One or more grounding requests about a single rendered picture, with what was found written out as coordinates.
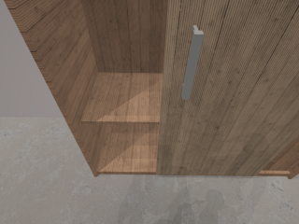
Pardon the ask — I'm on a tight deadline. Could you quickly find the handle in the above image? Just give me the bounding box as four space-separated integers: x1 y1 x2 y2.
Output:
181 25 204 100

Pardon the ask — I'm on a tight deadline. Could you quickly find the wardrobe door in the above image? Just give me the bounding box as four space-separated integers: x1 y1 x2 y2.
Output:
263 134 299 171
156 0 299 176

